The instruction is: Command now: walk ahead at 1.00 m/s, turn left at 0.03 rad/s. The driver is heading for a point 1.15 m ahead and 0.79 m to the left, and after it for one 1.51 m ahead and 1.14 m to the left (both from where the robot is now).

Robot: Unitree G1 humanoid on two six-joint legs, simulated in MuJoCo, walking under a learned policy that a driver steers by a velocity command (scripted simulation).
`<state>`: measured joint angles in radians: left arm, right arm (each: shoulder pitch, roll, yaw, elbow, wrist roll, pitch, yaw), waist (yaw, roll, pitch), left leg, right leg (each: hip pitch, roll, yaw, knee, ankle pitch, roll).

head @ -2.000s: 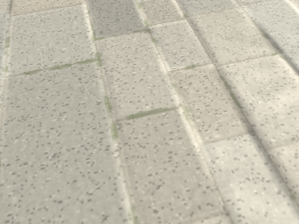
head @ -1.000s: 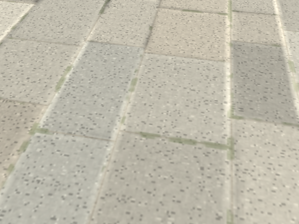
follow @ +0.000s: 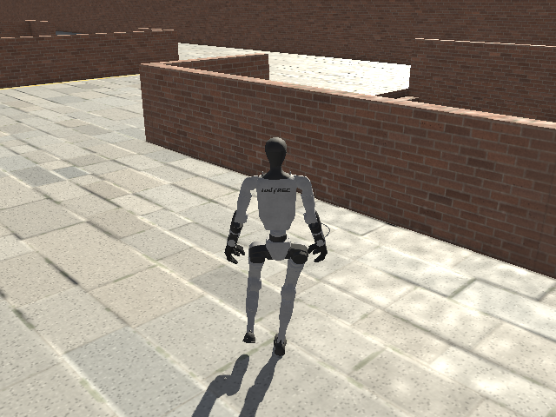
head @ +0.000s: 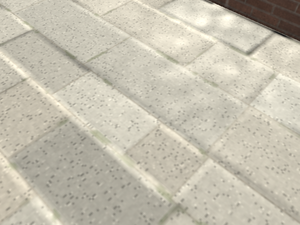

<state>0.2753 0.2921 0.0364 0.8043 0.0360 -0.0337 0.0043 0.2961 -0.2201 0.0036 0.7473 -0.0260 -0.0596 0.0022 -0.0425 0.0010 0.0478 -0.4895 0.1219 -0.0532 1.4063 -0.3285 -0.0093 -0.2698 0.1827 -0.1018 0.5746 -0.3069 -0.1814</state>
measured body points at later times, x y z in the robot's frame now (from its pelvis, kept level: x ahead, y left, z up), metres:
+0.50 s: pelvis +0.42 +0.09 +0.02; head +0.47 +0.11 +0.46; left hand +0.57 +0.39 -0.04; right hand +0.57 -0.16 -0.10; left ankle +0.43 +0.13 -0.72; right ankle +0.55 -0.06 -0.64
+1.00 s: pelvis +0.60 +0.12 +0.02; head +0.63 +0.16 +0.46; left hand +0.48 +0.41 -0.09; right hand +0.94 +0.09 -0.06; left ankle +0.53 +0.23 -0.68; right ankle +0.75 +0.08 -0.72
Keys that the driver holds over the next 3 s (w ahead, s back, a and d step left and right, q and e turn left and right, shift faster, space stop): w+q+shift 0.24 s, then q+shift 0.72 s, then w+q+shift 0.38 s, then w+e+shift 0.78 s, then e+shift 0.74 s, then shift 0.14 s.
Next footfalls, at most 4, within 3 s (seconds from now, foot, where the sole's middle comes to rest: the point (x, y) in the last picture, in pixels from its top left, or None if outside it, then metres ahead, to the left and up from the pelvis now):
0.28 left None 0.47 0.14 -0.75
0.66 right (124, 163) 0.78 0.11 -0.75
1.10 left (97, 216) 0.53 0.22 -0.75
1.48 right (59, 153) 0.85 0.43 -0.75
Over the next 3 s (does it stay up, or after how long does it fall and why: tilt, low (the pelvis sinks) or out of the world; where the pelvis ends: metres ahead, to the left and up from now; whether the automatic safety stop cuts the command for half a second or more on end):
stays up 1.21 1.14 0.02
